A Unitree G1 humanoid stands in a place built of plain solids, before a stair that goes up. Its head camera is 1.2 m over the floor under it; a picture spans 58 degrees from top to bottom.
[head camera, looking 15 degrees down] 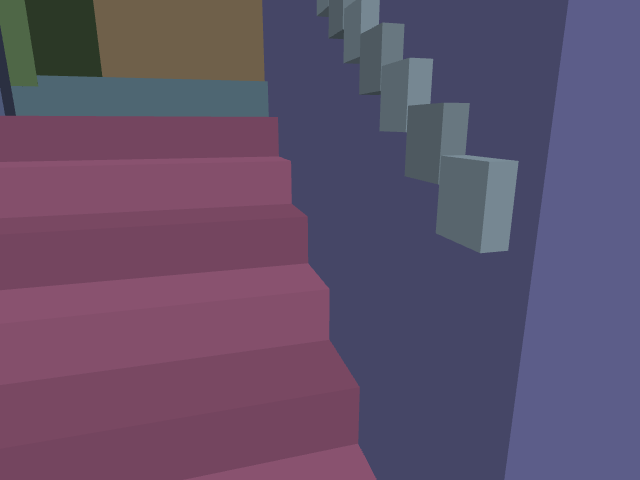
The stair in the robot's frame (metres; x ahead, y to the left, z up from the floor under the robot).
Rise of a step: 0.18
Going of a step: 0.27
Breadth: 1.17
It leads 16 degrees to the left of straight ahead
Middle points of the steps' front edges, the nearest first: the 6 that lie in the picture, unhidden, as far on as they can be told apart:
0.85 0.46 0.53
1.10 0.53 0.70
1.36 0.60 0.88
1.62 0.68 1.06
1.88 0.75 1.23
2.14 0.83 1.41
